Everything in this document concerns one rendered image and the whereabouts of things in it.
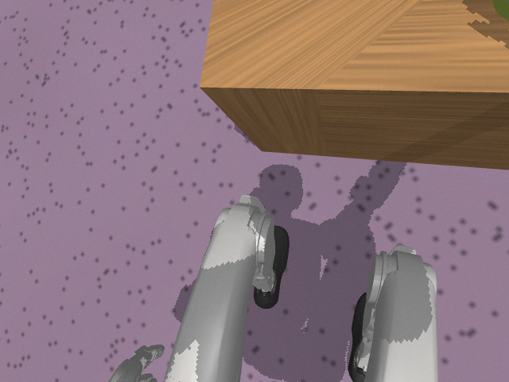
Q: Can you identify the right robot foot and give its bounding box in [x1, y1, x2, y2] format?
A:
[348, 292, 367, 382]

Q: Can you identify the left robot foot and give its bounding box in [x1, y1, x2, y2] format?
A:
[254, 226, 289, 309]

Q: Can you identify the can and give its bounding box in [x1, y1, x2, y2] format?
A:
[493, 0, 509, 21]

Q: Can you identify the left robot hand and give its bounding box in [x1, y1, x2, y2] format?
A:
[108, 345, 165, 382]

